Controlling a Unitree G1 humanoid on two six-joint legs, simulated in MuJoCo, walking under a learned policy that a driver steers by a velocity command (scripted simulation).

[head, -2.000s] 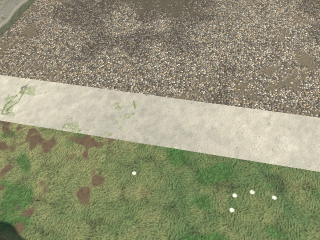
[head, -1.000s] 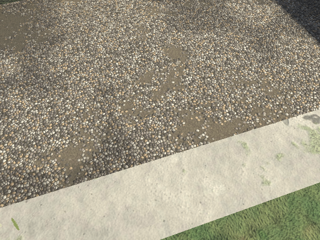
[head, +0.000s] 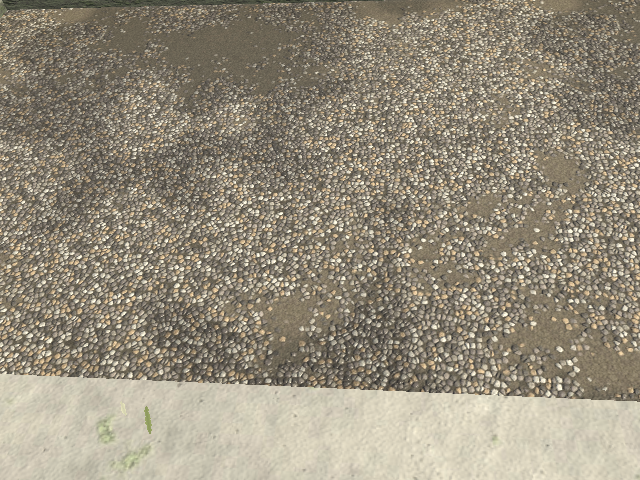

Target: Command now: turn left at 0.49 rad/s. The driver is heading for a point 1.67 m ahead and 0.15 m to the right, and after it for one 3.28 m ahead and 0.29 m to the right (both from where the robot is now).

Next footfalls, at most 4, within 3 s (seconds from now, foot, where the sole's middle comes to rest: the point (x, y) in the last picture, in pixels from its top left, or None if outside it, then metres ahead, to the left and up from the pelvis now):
0.16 left None -0.01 0.11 -0.78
0.46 right None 0.01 -0.10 -0.78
1.56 right None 0.33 -0.05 -0.78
2.02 left None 0.45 0.12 -0.78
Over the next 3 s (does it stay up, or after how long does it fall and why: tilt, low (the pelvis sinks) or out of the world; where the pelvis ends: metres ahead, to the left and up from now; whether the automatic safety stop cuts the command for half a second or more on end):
stays up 0.41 0.02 -0.01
